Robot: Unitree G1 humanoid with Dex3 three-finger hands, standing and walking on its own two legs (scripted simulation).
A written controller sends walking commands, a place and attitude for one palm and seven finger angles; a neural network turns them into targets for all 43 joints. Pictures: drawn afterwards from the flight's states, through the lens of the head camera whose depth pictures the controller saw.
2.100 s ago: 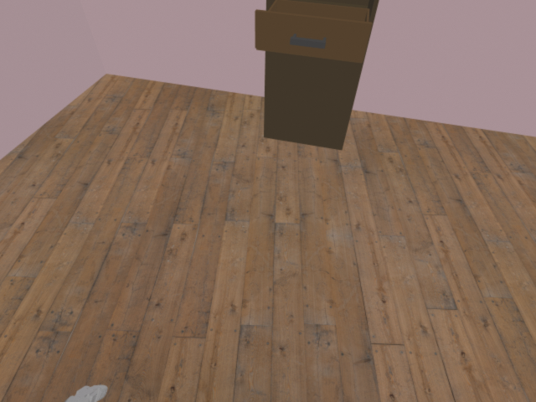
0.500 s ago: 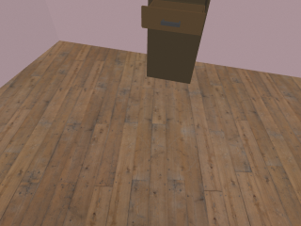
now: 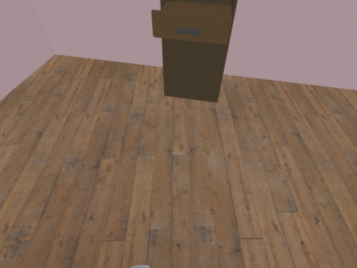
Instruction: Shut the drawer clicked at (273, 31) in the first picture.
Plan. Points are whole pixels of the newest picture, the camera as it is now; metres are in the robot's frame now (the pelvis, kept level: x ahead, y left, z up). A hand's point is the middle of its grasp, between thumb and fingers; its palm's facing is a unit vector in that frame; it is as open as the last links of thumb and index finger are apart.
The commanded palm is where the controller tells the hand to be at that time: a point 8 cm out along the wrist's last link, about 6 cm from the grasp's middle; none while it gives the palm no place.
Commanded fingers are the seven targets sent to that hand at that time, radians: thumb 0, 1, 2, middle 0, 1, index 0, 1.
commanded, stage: walk to a spot facing it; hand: left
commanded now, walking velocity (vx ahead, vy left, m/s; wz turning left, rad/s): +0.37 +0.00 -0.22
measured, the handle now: (189, 30) +1.28 +0.06 -0.02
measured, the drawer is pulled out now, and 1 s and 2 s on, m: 0.30 0.30 0.30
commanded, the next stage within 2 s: turn to face it in 1.44 s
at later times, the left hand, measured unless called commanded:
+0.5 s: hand (113, 207) +0.30 +0.23 -0.16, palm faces -0.12 -0.97 -0.20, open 7.3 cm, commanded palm none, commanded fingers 0.00 0.90 0.90 -0.20 -0.30 -0.20 -0.30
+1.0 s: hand (133, 184) +0.40 +0.19 -0.18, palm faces -0.15 -0.98 -0.14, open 7.3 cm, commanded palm none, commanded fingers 0.00 0.90 0.90 -0.20 -0.30 -0.20 -0.30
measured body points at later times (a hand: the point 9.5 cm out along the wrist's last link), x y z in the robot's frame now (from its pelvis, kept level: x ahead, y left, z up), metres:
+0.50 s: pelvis +0.19 +0.05 +0.01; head +0.20 +0.05 +0.46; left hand +0.31 +0.28 -0.14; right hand +0.16 -0.19 -0.15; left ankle +0.20 +0.15 -0.73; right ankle +0.24 -0.09 -0.69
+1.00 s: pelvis +0.41 +0.01 +0.00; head +0.43 +0.03 +0.45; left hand +0.41 +0.24 -0.17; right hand +0.44 -0.24 -0.13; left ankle +0.54 +0.10 -0.72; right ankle +0.31 -0.10 -0.73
